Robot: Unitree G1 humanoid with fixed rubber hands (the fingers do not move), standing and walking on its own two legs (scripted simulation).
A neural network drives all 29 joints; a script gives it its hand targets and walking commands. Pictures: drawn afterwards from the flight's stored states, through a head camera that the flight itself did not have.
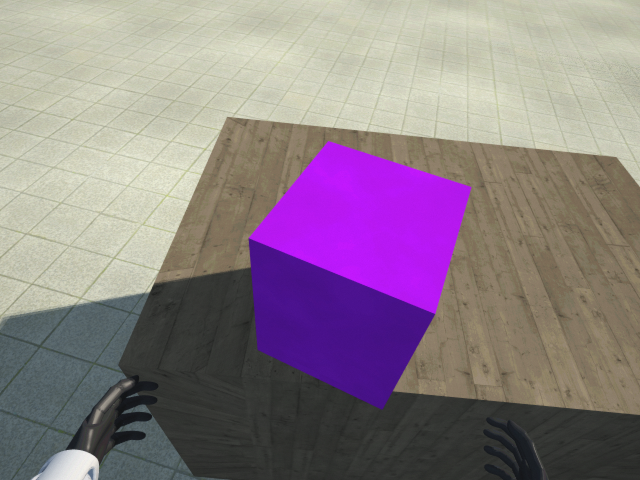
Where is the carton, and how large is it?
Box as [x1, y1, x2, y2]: [249, 141, 470, 409]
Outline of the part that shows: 328,141 249,237 257,347 259,350 382,409 434,315 470,187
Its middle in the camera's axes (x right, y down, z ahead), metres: +0.05 +0.05 +0.54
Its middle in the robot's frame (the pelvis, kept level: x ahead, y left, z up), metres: +0.39 -0.03 +0.04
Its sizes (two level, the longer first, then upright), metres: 0.210 0.200 0.250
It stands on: a pedestal, 0.69 m high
